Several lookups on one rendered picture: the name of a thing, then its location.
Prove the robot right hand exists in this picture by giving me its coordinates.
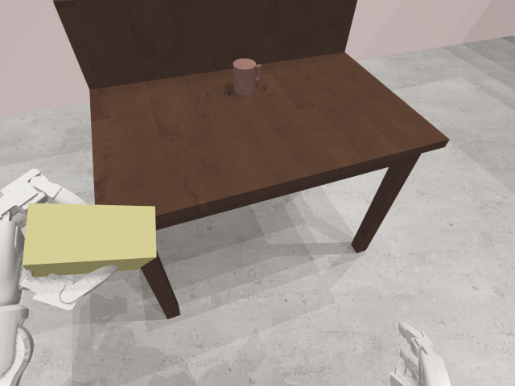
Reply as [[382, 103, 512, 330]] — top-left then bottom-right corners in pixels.
[[390, 322, 453, 386]]

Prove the table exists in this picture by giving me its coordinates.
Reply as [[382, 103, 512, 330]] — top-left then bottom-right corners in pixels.
[[53, 0, 450, 319]]

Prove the left robot forearm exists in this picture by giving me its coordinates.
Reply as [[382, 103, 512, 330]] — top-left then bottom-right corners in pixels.
[[0, 304, 34, 386]]

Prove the robot left hand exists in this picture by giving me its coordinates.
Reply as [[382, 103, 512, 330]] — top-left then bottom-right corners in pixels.
[[0, 169, 118, 311]]

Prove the sponge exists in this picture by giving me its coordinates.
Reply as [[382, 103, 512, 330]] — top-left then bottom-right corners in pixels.
[[23, 203, 157, 277]]

